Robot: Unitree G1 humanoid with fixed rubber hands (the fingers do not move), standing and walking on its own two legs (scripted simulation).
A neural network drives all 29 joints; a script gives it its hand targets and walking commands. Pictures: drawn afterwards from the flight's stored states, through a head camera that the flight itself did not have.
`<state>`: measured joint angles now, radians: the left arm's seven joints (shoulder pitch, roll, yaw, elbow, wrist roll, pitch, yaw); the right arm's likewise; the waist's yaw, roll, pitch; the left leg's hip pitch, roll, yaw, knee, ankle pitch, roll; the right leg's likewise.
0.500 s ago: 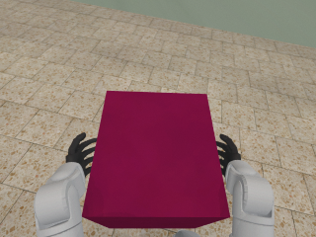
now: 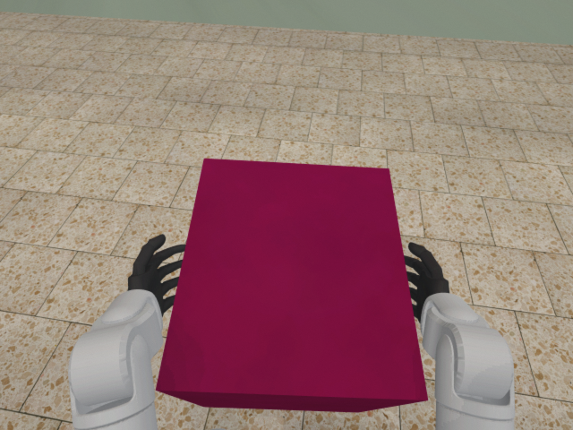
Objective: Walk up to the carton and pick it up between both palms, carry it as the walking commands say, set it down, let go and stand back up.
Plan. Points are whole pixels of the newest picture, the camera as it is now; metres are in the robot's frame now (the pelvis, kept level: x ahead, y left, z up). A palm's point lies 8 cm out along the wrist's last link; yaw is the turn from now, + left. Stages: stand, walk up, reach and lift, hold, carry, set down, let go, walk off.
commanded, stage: carry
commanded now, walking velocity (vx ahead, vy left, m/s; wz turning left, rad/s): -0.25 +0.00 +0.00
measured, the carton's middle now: (288, 298) +0.31 -0.02 -0.02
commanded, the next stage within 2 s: none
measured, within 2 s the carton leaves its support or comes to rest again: neither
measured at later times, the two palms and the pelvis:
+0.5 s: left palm out of the picture +0.06 +0.16 +0.09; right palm out of the picture +0.06 -0.19 +0.07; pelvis -0.19 -0.01 -0.01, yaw +0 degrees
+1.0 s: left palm out of the picture -0.16 +0.21 +0.09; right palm out of the picture -0.13 -0.14 +0.10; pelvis -0.38 +0.01 +0.00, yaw +1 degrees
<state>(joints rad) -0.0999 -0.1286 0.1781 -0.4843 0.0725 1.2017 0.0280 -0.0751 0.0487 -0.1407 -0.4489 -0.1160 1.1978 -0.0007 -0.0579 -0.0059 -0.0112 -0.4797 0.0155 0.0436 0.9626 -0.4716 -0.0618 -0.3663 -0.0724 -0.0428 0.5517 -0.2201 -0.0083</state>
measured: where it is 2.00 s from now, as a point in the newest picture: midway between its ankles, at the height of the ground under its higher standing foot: outside the picture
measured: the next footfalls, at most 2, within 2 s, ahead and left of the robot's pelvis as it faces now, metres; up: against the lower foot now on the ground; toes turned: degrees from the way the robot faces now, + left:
left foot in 0.10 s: -0.02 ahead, +0.13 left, +0.00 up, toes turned +5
right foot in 0.44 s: -0.16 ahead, -0.12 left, +0.00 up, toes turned -3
